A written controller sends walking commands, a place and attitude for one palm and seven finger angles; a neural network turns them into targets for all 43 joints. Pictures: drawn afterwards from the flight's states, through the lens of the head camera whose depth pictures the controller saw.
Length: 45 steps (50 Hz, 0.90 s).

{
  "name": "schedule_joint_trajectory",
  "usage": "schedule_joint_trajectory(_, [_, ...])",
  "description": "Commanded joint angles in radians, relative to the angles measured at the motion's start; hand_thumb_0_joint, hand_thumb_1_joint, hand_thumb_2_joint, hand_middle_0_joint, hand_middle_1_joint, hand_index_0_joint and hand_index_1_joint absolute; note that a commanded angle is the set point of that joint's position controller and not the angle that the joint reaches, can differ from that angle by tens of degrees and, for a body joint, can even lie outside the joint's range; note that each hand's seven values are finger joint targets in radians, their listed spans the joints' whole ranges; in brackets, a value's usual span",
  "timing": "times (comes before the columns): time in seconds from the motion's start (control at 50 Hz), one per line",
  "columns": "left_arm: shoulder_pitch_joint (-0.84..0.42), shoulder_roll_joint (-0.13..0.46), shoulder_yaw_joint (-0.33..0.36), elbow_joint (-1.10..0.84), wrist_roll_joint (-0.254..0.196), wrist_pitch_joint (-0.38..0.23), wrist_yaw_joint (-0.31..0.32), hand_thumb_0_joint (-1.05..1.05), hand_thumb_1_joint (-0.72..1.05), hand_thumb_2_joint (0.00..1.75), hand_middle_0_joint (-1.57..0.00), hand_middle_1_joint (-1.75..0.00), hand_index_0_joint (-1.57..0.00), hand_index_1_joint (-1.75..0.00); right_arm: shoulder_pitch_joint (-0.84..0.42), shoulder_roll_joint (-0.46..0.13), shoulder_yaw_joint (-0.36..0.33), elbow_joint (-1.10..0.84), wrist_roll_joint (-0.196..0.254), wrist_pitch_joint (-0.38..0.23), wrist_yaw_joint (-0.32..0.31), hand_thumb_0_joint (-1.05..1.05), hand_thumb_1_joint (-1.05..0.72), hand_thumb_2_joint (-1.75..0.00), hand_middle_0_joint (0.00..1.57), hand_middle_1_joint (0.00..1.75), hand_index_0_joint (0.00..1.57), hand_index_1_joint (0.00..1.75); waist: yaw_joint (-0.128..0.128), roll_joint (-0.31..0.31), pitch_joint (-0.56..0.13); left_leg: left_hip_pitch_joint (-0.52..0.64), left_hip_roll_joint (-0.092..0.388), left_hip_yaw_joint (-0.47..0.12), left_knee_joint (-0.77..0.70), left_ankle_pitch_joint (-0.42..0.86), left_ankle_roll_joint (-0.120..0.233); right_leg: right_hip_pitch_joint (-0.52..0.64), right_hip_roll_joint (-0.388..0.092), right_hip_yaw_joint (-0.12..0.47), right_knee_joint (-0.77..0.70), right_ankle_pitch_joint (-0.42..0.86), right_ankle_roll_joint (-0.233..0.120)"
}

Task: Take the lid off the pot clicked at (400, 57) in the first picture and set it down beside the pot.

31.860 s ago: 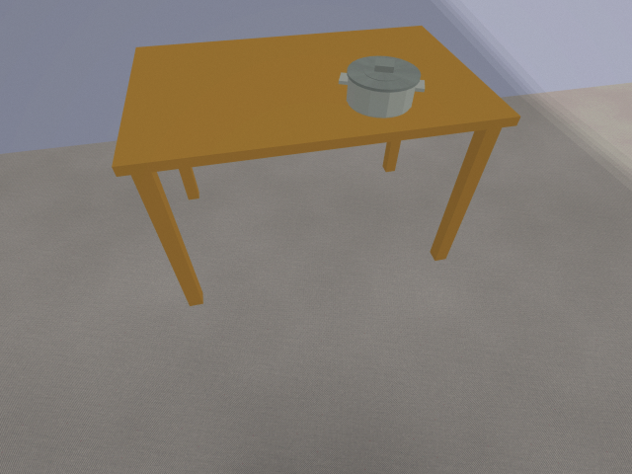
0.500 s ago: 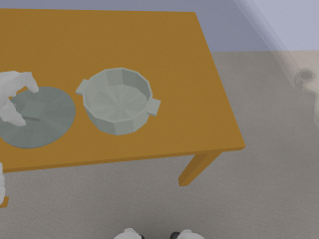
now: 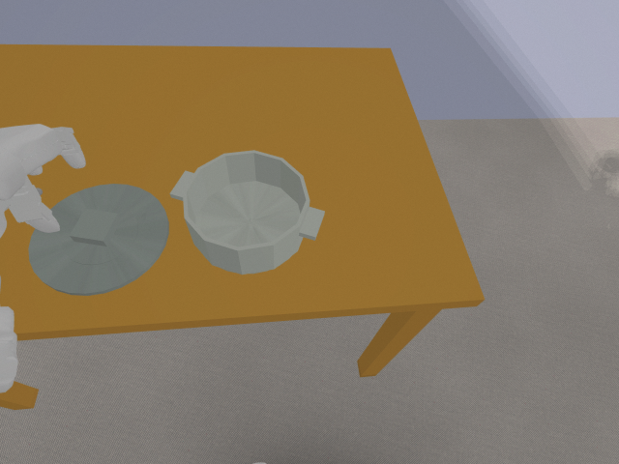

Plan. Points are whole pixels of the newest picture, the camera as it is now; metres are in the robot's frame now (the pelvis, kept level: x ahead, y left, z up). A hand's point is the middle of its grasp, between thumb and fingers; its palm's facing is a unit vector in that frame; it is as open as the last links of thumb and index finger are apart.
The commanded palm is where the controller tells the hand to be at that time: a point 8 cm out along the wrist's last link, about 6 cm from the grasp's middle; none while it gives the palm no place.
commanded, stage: raise the empty hand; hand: left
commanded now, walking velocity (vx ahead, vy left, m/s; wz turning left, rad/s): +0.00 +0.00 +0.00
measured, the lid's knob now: (96, 227) +0.46 +0.33 -0.05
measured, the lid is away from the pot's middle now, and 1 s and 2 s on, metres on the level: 0.24 0.24 0.24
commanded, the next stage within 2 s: draw the hand back to the body in 0.34 s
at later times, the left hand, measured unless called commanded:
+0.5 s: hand (25, 175) +0.43 +0.34 +0.10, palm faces -0.41 -0.11 -0.90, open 11.0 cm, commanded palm +0.44 +0.33 +0.16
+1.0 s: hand (48, 198) +0.39 +0.29 +0.12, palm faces -0.09 -0.52 -0.85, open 11.0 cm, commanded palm +0.36 +0.31 +0.17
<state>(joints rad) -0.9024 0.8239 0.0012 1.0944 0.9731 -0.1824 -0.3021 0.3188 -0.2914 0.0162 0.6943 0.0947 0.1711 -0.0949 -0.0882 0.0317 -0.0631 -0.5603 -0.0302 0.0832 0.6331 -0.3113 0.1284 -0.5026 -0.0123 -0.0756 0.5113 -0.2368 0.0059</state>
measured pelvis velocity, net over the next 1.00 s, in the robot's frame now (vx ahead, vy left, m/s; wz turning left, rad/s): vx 0.00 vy -0.01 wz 0.05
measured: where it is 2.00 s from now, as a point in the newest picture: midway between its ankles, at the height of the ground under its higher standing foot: outside the picture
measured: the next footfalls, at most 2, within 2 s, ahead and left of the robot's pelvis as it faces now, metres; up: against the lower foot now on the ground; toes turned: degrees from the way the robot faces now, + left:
none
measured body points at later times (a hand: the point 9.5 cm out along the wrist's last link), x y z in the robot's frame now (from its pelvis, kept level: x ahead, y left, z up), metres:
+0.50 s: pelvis +0.00 +0.00 +0.01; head +0.08 +0.02 +0.45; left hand +0.45 +0.34 +0.15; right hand +0.05 -0.28 -0.11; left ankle +0.00 +0.03 -0.72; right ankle +0.00 -0.16 -0.72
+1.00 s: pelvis +0.00 -0.01 +0.02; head +0.05 -0.01 +0.46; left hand +0.39 +0.32 +0.17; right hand +0.13 -0.26 -0.10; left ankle +0.00 +0.03 -0.72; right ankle +0.00 -0.16 -0.72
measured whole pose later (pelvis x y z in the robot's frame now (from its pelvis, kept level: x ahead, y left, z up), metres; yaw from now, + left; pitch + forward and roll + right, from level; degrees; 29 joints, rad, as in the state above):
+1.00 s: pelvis +0.00 -0.01 +0.02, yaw +3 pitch +5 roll -2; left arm -0.65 0.67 0.05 0.75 0.48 -0.13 -0.22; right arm 0.25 -0.27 0.02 0.60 0.10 0.16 -0.06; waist 0.00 0.05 0.02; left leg -0.30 -0.07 0.05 0.45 -0.23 0.11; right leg -0.26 -0.03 -0.08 0.38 -0.20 -0.02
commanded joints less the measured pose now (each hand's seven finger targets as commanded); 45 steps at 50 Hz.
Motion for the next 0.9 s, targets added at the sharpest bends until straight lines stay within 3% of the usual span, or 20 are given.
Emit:
schedule_joint_trajectory(0.0, [-0.429,0.339,0.098,-0.204,-0.018,-0.01,0.03,0.0,0.06,0.5,-0.3,-0.95,-0.3,-0.95,0.098,-0.192,-0.062,-0.059,-0.013,-0.02,-0.016,0.0,-0.9,-0.9,0.2,0.3,0.2,0.3,-0.003,0.132,-0.412,0.497,0.067,-0.187,-0.067,0.559,-0.098,-0.022,0.05,0.001,-0.053,0.135,-0.056])
schedule_joint_trajectory(0.04, [-0.431,0.366,0.119,-0.196,-0.027,-0.007,0.023,0.0,0.06,0.5,-0.3,-0.95,-0.3,-0.95,0.095,-0.195,-0.059,-0.06,-0.013,-0.019,-0.02,0.0,-0.9,-0.9,0.2,0.3,0.2,0.3,0.001,0.107,-0.417,0.486,0.063,-0.181,-0.074,0.56,-0.09,0.01,0.047,0.006,-0.058,0.158,-0.053])
schedule_joint_trajectory(0.08, [-0.466,0.283,0.045,-0.205,-0.031,0.004,0.011,0.0,0.06,0.5,-0.3,-0.95,-0.3,-0.95,0.091,-0.193,-0.062,-0.055,-0.009,-0.021,-0.018,0.0,-0.9,-0.9,0.2,0.3,0.2,0.3,-0.012,0.122,-0.378,0.491,0.067,-0.184,-0.089,0.536,-0.093,-0.023,0.047,-0.001,-0.071,0.136,-0.053])
schedule_joint_trajectory(0.12, [-0.476,0.266,0.035,-0.22,-0.025,0.003,0.002,0.0,0.06,0.5,-0.3,-0.95,-0.3,-0.95,0.086,-0.19,-0.065,-0.053,-0.01,-0.026,-0.012,0.0,-0.9,-0.9,0.2,0.3,0.2,0.3,-0.007,0.16,-0.361,0.536,0.079,-0.202,-0.095,0.6,-0.106,-0.056,0.045,-0.002,-0.077,0.124,-0.056])
schedule_joint_trajectory(0.18, [-0.477,0.332,0.076,-0.203,-0.032,0.007,-0.008,0.0,0.06,0.5,-0.3,-0.95,-0.3,-0.95,0.086,-0.199,-0.059,-0.052,-0.01,-0.024,-0.015,0.0,-0.9,-0.9,0.2,0.3,0.2,0.3,0.0,0.091,-0.372,0.489,0.066,-0.18,-0.103,0.519,-0.087,0.012,0.045,0.007,-0.086,0.138,-0.054])
schedule_joint_trajectory(0.22, [-0.49,0.372,0.106,-0.241,-0.029,0.002,-0.007,0.0,0.06,0.5,-0.3,-0.95,-0.3,-0.95,0.077,-0.198,-0.059,-0.064,-0.012,-0.027,-0.018,0.0,-0.9,-0.9,0.2,0.3,0.2,0.3,0.011,0.126,-0.411,0.503,0.06,-0.175,-0.104,0.582,-0.089,0.056,0.039,0.015,-0.087,0.189,-0.058])
schedule_joint_trajectory(0.26, [-0.47,0.294,0.051,-0.2,-0.028,0.005,-0.014,0.0,0.06,0.5,-0.3,-0.95,-0.3,-0.95,0.081,-0.191,-0.061,-0.056,-0.014,-0.025,-0.014,0.0,-0.9,-0.9,0.2,0.3,0.2,0.3,-0.004,0.126,-0.38,0.523,0.067,-0.185,-0.099,0.623,-0.099,0.012,0.045,0.001,-0.088,0.175,-0.054])
schedule_joint_trajectory(0.32, [-0.425,0.266,0.031,-0.146,-0.034,0.005,-0.027,0.0,0.06,0.5,-0.3,-0.95,-0.3,-0.95,0.071,-0.194,-0.059,-0.061,-0.01,-0.027,-0.007,0.0,-0.9,-0.9,0.2,0.3,0.2,0.3,-0.001,0.098,-0.306,0.482,0.069,-0.181,-0.112,0.561,-0.096,-0.005,0.044,0.004,-0.095,0.139,-0.056])
schedule_joint_trajectory(0.34, [-0.45,0.313,0.065,-0.18,-0.032,0.006,-0.026,0.0,0.06,0.5,-0.3,-0.95,-0.3,-0.95,0.07,-0.199,-0.058,-0.06,-0.012,-0.021,-0.005,0.0,-0.9,-0.9,0.2,0.3,0.2,0.3,0.008,0.094,-0.335,0.482,0.066,-0.18,-0.114,0.552,-0.091,0.024,0.043,0.006,-0.094,0.147,-0.056])
schedule_joint_trajectory(0.38, [-0.488,0.316,0.068,-0.26,-0.027,-0.001,-0.02,0.0,0.06,0.5,-0.3,-0.95,-0.3,-0.95,0.068,-0.193,-0.064,-0.07,-0.015,-0.017,-0.005,0.0,-0.9,-0.9,0.2,0.3,0.2,0.3,0.01,0.138,-0.404,0.541,0.067,-0.194,-0.111,0.617,-0.1,0.03,0.041,0.007,-0.092,0.166,-0.058])
schedule_joint_trajectory(0.4, [-0.472,0.263,0.031,-0.239,-0.027,-0.003,-0.022,0.0,0.06,0.5,-0.3,-0.95,-0.3,-0.95,0.069,-0.186,-0.066,-0.07,-0.017,-0.019,-0.006,0.0,-0.9,-0.9,0.2,0.3,0.2,0.3,-0.002,0.132,-0.399,0.556,0.069,-0.196,-0.104,0.638,-0.1,0.009,0.044,0.007,-0.095,0.167,-0.054])
schedule_joint_trajectory(0.44, [-0.506,0.301,0.067,-0.29,-0.03,-0.013,-0.019,0.0,0.06,0.5,-0.3,-0.95,-0.3,-0.95,0.066,-0.19,-0.069,-0.063,-0.022,-0.013,-0.004,0.0,-0.9,-0.9,0.2,0.3,0.2,0.3,0.002,0.155,-0.422,0.591,0.08,-0.212,-0.108,0.678,-0.111,0.0,0.044,0.006,-0.096,0.155,-0.054])
schedule_joint_trajectory(0.48, [-0.433,0.292,0.082,-0.255,-0.039,-0.014,-0.014,0.0,0.06,0.5,-0.3,-0.95,-0.3,-0.95,0.059,-0.185,-0.069,-0.074,-0.022,-0.013,-0.001,0.0,-0.9,-0.9,0.2,0.3,0.2,0.3,0.01,0.122,-0.397,0.576,0.077,-0.21,-0.116,0.636,-0.104,0.007,0.043,0.006,-0.103,0.133,-0.053])
schedule_joint_trajectory(0.52, [-0.394,0.352,0.14,-0.276,-0.045,-0.02,-0.004,0.0,0.06,0.5,-0.3,-0.95,-0.3,-0.95,0.043,-0.189,-0.065,-0.088,-0.021,-0.012,0.0,0.0,-0.9,-0.9,0.2,0.3,0.2,0.3,0.03,0.111,-0.415,0.547,0.069,-0.196,-0.121,0.647,-0.098,0.068,0.037,0.014,-0.1,0.182,-0.058])
schedule_joint_trajectory(0.62, [-0.342,0.271,0.099,-0.38,-0.039,-0.014,0.013,0.0,0.06,0.5,-0.3,-0.95,-0.3,-0.95,0.0,-0.168,-0.07,-0.116,-0.024,-0.003,0.022,0.0,-0.9,-0.9,0.2,0.3,0.2,0.3,0.034,0.18,-0.396,0.611,0.083,-0.224,-0.13,0.759,-0.123,0.038,0.035,0.009,-0.11,0.168,-0.058])
schedule_joint_trajectory(0.66, [-0.267,0.236,0.086,-0.334,-0.06,0.004,0.014,0.0,0.06,0.5,-0.3,-0.95,-0.3,-0.95,-0.006,-0.164,-0.068,-0.119,-0.021,0.003,0.031,0.0,-0.9,-0.9,0.2,0.3,0.2,0.3,0.033,0.109,-0.347,0.568,0.078,-0.208,-0.138,0.671,-0.108,0.052,0.038,0.007,-0.12,0.147,-0.052])
schedule_joint_trajectory(0.7, [-0.216,0.298,0.144,-0.335,-0.076,0.015,0.016,0.0,0.06,0.5,-0.3,-0.95,-0.3,-0.95,-0.018,-0.167,-0.063,-0.135,-0.018,0.004,0.031,0.0,-0.9,-0.9,0.2,0.3,0.2,0.3,0.051,0.054,-0.345,0.505,0.059,-0.181,-0.15,0.595,-0.084,0.139,0.033,0.018,-0.125,0.19,-0.054])
schedule_joint_trajectory(0.72, [-0.26,0.328,0.157,-0.418,-0.073,0.011,0.016,0.0,0.06,0.5,-0.3,-0.95,-0.3,-0.95,-0.033,-0.173,-0.06,-0.142,-0.018,0.006,0.031,0.0,-0.9,-0.9,0.2,0.3,0.2,0.3,0.055,0.094,-0.387,0.522,0.059,-0.185,-0.158,0.614,-0.089,0.164,0.025,0.021,-0.121,0.215,-0.059])
schedule_joint_trajectory(0.78, [-0.286,0.246,0.099,-0.552,-0.072,0.024,0.018,0.0,0.06,0.5,-0.3,-0.95,-0.3,-0.95,-0.06,-0.156,-0.068,-0.151,-0.019,0.007,0.04,0.0,-0.9,-0.9,0.2,0.3,0.2,0.3,0.041,0.157,-0.39,0.618,0.081,-0.225,-0.165,0.694,-0.112,0.106,0.027,0.01,-0.137,0.174,-0.055])
schedule_joint_trajectory(0.88, [-0.148,0.218,0.104,-0.495,-0.101,0.051,0.015,0.0,0.06,0.5,-0.3,-0.95,-0.3,-0.95,-0.088,-0.15,-0.055,-0.163,-0.012,0.008,0.046,0.0,-0.9,-0.9,0.2,0.3,0.2,0.3,0.05,0.068,-0.301,0.535,0.065,-0.203,-0.193,0.551,-0.093,0.154,0.027,0.01,-0.156,0.155,-0.055])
